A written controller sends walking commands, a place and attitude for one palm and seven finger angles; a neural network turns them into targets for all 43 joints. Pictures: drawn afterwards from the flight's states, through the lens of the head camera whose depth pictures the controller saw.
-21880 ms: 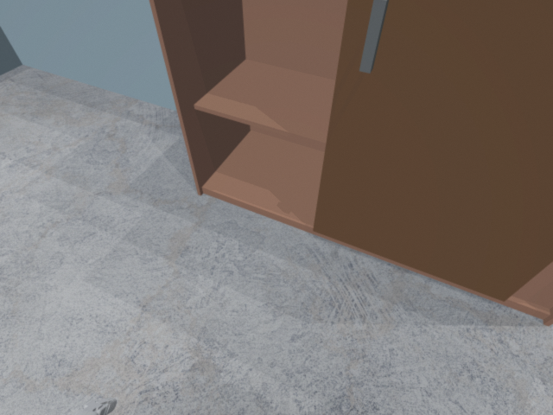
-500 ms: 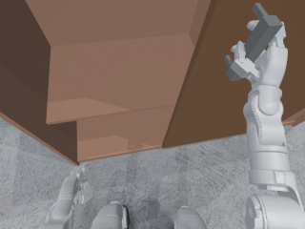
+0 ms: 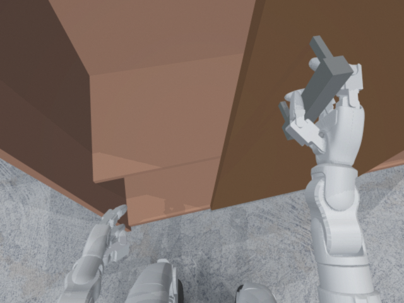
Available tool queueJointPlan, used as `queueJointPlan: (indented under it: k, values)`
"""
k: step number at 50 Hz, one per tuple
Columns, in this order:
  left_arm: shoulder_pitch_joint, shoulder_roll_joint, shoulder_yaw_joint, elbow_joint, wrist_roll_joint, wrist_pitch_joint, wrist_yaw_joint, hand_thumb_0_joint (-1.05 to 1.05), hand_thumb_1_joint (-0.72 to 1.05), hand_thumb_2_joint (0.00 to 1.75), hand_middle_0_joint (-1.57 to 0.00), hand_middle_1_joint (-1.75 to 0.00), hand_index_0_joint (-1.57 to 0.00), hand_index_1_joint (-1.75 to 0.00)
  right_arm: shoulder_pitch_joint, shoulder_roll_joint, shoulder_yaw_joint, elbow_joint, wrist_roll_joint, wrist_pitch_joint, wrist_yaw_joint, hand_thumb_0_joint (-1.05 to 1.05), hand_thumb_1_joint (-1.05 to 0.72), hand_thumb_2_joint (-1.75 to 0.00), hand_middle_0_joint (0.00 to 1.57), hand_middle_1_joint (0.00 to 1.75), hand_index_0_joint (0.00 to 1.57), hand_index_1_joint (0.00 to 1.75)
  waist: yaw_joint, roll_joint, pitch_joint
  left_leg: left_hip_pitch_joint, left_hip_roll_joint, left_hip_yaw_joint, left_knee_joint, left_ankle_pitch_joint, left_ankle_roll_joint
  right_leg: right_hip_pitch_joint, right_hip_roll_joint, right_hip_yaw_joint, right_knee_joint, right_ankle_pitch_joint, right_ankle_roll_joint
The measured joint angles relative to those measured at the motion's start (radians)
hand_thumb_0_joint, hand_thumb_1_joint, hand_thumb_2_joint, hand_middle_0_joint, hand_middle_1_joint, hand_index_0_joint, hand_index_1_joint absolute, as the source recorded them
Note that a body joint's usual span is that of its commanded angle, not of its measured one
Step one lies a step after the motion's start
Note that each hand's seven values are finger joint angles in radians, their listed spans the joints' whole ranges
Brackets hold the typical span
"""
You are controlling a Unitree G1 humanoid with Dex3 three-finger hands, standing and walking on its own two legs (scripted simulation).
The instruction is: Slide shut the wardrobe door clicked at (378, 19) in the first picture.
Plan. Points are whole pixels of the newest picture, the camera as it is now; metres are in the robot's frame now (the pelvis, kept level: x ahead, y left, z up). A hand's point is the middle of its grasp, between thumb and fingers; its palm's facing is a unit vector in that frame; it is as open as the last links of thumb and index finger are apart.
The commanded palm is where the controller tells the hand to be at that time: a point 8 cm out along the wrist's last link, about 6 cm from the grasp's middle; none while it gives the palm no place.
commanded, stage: step sideways, sliding the door along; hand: right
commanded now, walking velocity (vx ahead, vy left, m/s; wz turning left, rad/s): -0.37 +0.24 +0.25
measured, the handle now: (303, 93) +0.40 -0.18 +0.15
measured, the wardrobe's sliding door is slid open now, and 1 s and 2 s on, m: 0.39 0.05 0.00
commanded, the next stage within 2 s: stop walking and hold the door there in 1.40 s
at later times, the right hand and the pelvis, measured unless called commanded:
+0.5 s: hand (179, 146) +0.32 +0.02 +0.15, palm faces +0.07 +1.00 -0.04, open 7.3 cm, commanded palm +0.30 +0.01 +0.15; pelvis -0.03 +0.12 +0.00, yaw +5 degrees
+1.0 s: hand (57, 168) +0.30 +0.17 +0.15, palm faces +0.01 +1.00 -0.09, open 6.9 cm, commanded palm +0.27 +0.15 +0.16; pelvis -0.12 +0.26 -0.01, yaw +12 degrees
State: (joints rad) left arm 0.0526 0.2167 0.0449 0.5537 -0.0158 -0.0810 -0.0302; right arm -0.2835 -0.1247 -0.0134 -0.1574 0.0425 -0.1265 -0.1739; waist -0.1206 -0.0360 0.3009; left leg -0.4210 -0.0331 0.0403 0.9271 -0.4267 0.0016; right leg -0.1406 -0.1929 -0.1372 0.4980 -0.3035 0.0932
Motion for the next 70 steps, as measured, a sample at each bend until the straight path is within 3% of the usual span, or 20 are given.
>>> queueJointPlan:
  k: [5,9,13,16,18,23,28,31,35,38,40,42,47,51,53,55,58,62,66,70]
  values:
    - [-0.004,-0.031,-0.03,-0.015,-0.005,-0.019,-0.002,0.02,0.91,0.9,-0.2,-0.3,-0.2,-0.3,0.022,-0.002,0.01,-0.029,-0.011,-0.001,-0.001,-0.04,-0.69,-0.77,0.45,1.4,0.07,1.22,-0.032,-0.028,0.021,0.059,0.063,0.023,-0.157,0.105,-0.004,0.015,-0.088,-0.009,0.083,-0.029,0.049]
    - [-0.037,-0.045,-0.047,0.003,-0.025,-0.024,-0.009,0.02,0.91,0.9,-0.2,-0.3,-0.2,-0.3,0.014,-0.009,-0.013,-0.026,-0.012,-0.008,0.001,-0.06,-0.7,-0.78,0.45,1.4,0.05,1.2,-0.004,-0.07,0.05,0.152,0.042,0.083,-0.26,0.137,0.008,-0.042,-0.162,0.04,0.249,-0.025,0.01]
    - [-0.082,-0.032,-0.041,0.03,-0.02,-0.014,0.007,0.02,0.91,0.9,-0.2,-0.3,-0.2,-0.3,0.063,0.006,-0.024,-0.068,0.008,-0.006,-0.016,-0.05,-0.68,-0.78,0.45,1.4,0.07,1.22,0.027,-0.015,0.034,0.085,0.07,0.053,-0.278,0.185,0.038,-0.147,0.019,0.119,0.385,-0.245,-0.044]
    - [-0.082,-0.013,-0.032,0.024,-0.018,-0.01,0.013,0.02,0.91,0.9,-0.2,-0.3,-0.2,-0.3,0.106,0.019,-0.012,-0.113,0.024,0.004,-0.031,-0.03,-0.68,-0.78,0.45,1.4,0.1,1.23,0.065,0.012,0.006,0.052,0.07,0.037,-0.32,0.235,0.043,-0.118,0.078,0.052,0.161,-0.076,-0.055]
    - [-0.069,-0.005,-0.013,0.016,-0.016,0.005,0.012,0.02,0.91,0.9,-0.2,-0.3,-0.2,-0.3,0.107,0.006,0.007,-0.122,0.034,0.017,-0.024,-0.02,-0.69,-0.77,0.45,1.4,0.1,1.22,0.076,0.021,-0.011,0.021,0.051,0.028,-0.281,0.242,0.029,-0.072,0.059,0.008,0.05,0.084,-0.049]
    - [-0.01,-0.005,0.009,0.011,0.006,0.021,0.001,0.02,0.91,0.9,-0.2,-0.3,-0.2,-0.3,0.057,-0.014,0.03,-0.027,0.019,-0.007,0.013,-0.02,-0.69,-0.77,0.45,1.4,0.08,1.25,0.049,0.017,-0.014,-0.02,0.016,0.008,0.019,-0.003,-0.007,-0.041,-0.021,0.001,0.043,0.025,0.017]
    - [0.034,-0.011,-0.008,0.006,-0.012,0.025,-0.01,0.02,0.91,0.9,-0.2,-0.3,-0.2,-0.3,0.03,-0.026,-0.005,0.037,0.014,-0.006,0.017,-0.02,-0.69,-0.8,0.45,1.4,0.08,1.3,0.014,-0.036,-0.04,0.114,0.062,0.029,-0.195,0.094,-0.016,-0.047,-0.129,-0.009,0.082,0.028,0.058]
    - [0.015,-0.016,-0.021,0.021,-0.031,0.029,-0.009,0.02,0.91,0.9,-0.2,-0.3,-0.2,-0.3,-0.006,-0.036,-0.062,0.074,0.019,-0.01,0.018,-0.03,-0.68,-0.81,0.45,1.4,0.06,1.32,0.043,-0.084,-0.003,0.188,0.02,0.069,-0.288,0.104,0.0,-0.089,-0.191,0.05,0.182,0.038,0.004]
    - [-0.011,-0.017,-0.026,0.069,-0.023,0.037,0.014,0.02,0.91,0.9,-0.2,-0.3,-0.2,-0.3,0.002,-0.039,-0.097,0.08,0.032,0.019,-0.003,-0.03,-0.69,-0.81,0.45,1.4,0.08,1.33,0.067,-0.023,-0.014,0.132,0.047,0.034,-0.307,0.158,0.049,-0.196,0.001,0.136,0.459,-0.209,-0.047]
    - [-0.008,-0.01,-0.031,0.079,-0.015,0.039,0.03,0.02,0.91,0.9,-0.2,-0.3,-0.2,-0.3,0.024,-0.038,-0.109,0.07,0.045,0.037,-0.019,-0.01,-0.7,-0.8,0.45,1.4,0.1,1.35,0.094,0.015,-0.047,0.111,0.049,0.01,-0.377,0.218,0.059,-0.176,0.1,0.084,0.334,-0.205,-0.059]
    - [0.002,-0.007,-0.028,0.076,-0.015,0.048,0.039,0.02,0.91,0.9,-0.2,-0.3,-0.2,-0.3,0.023,-0.049,-0.111,0.079,0.049,0.04,-0.019,0.0,-0.7,-0.8,0.45,1.4,0.11,1.35,0.111,0.033,-0.072,0.096,0.034,0.006,-0.393,0.239,0.065,-0.118,0.123,0.032,0.148,-0.06,-0.067]
    - [0.021,-0.003,-0.015,0.066,-0.019,0.053,0.046,0.02,0.91,0.9,-0.2,-0.3,-0.2,-0.3,0.002,-0.065,-0.105,0.102,0.054,0.046,-0.01,0.0,-0.7,-0.79,0.44,1.4,0.12,1.36,0.122,0.034,-0.097,0.073,0.0,0.017,-0.366,0.236,0.068,-0.057,0.101,0.007,0.019,0.081,-0.078]
    - [0.056,-0.01,0.003,0.074,0.002,0.066,0.033,0.02,0.91,0.9,-0.2,-0.3,-0.2,-0.3,-0.092,-0.089,-0.099,0.225,0.039,0.064,0.028,0.01,-0.7,-0.77,0.44,1.4,0.12,1.36,0.105,0.046,-0.098,0.059,-0.009,0.014,-0.175,0.073,0.008,-0.043,0.027,0.022,0.025,0.034,-0.008]
    - [0.09,-0.001,-0.014,0.072,-0.011,0.073,0.018,0.02,0.91,0.9,-0.2,-0.3,-0.2,-0.3,-0.153,-0.112,-0.101,0.318,0.036,0.083,0.037,0.01,-0.7,-0.77,0.44,1.4,0.12,1.37,0.073,0.001,-0.127,0.16,0.032,0.029,-0.333,0.145,-0.001,-0.086,-0.059,0.048,0.085,0.024,0.033]
    - [0.084,0.002,-0.022,0.08,-0.024,0.077,0.021,0.02,0.91,0.9,-0.2,-0.3,-0.2,-0.3,-0.19,-0.116,-0.115,0.364,0.037,0.085,0.033,0.0,-0.71,-0.77,0.45,1.4,0.11,1.37,0.082,-0.043,-0.11,0.186,-0.009,0.068,-0.362,0.17,0.019,-0.111,-0.109,0.091,0.132,0.015,0.022]
    - [0.081,0.0,-0.026,0.101,-0.03,0.082,0.027,0.02,0.91,0.9,-0.2,-0.3,-0.2,-0.3,-0.218,-0.118,-0.123,0.415,0.036,0.084,0.03,0.0,-0.71,-0.78,0.43,1.4,0.1,1.37,0.093,-0.042,-0.114,0.177,-0.016,0.088,-0.356,0.163,0.051,-0.151,-0.079,0.134,0.222,-0.018,-0.03]
    - [0.087,0.004,-0.034,0.127,-0.024,0.084,0.046,0.02,0.91,0.9,-0.2,-0.3,-0.2,-0.3,-0.235,-0.107,-0.125,0.458,0.041,0.09,0.016,0.02,-0.71,-0.79,0.4,1.4,0.12,1.37,0.091,-0.007,-0.144,0.154,0.002,0.08,-0.379,0.179,0.078,-0.195,0.043,0.144,0.377,-0.163,-0.077]
    - [0.107,0.017,-0.043,0.13,-0.016,0.085,0.064,0.02,0.91,0.9,-0.2,-0.3,-0.2,-0.3,-0.241,-0.1,-0.131,0.479,0.045,0.091,-0.003,0.03,-0.72,-0.8,0.39,1.4,0.14,1.37,0.098,0.015,-0.176,0.134,-0.007,0.081,-0.399,0.2,0.094,-0.095,0.123,0.046,0.101,-0.002,-0.097]
    - [0.113,-0.009,-0.029,0.12,-0.013,0.087,0.062,0.02,0.91,0.9,-0.2,-0.3,-0.2,-0.3,-0.285,-0.157,-0.15,0.523,0.062,0.096,0.012,0.03,-0.71,-0.8,0.37,1.4,0.15,1.35,0.096,0.062,-0.146,0.059,-0.012,0.027,-0.175,0.09,0.035,-0.048,0.114,0.041,0.022,0.018,-0.06]
    - [0.135,-0.008,-0.029,0.11,-0.026,0.091,0.043,0.01,0.91,0.9,-0.2,-0.3,-0.2,-0.3,-0.351,-0.161,-0.156,0.576,0.083,0.123,0.006,0.03,-0.71,-0.81,0.35,1.4,0.15,1.32,0.061,0.016,-0.109,0.035,0.01,0.006,-0.095,0.028,0.021,-0.04,0.041,0.091,0.022,0.027,-0.027]
